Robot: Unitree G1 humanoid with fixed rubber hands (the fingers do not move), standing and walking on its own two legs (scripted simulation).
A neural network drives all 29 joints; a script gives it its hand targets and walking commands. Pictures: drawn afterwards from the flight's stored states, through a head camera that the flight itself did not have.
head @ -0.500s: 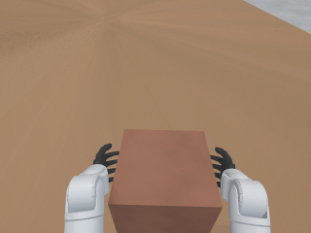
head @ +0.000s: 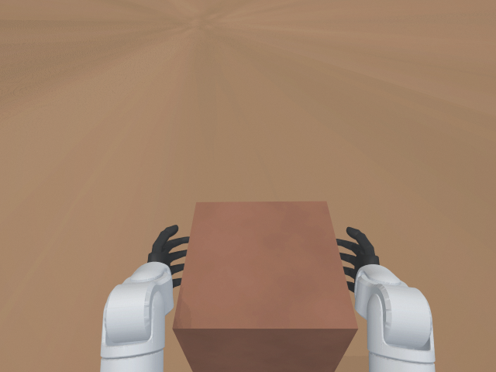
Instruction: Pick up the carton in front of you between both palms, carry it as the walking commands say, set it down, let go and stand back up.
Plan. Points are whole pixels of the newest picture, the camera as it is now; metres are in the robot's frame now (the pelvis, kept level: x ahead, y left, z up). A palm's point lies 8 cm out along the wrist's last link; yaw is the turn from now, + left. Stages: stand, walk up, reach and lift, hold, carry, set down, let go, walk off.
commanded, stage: carry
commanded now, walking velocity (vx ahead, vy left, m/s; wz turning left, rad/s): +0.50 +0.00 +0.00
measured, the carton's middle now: (261, 297) +0.27 +0.00 -0.01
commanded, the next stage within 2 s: none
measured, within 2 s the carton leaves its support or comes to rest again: neither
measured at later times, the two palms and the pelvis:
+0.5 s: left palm (188, 135) +0.62 +0.18 +0.06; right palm (320, 140) +0.59 -0.12 +0.07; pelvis +0.34 +0.05 +0.00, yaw -4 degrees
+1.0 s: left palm (213, 80) +0.85 +0.15 +0.08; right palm (320, 81) +0.85 -0.15 +0.07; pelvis +0.58 +0.00 -0.01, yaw -1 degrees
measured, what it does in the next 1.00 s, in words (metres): walks ahead: left foot, then right foot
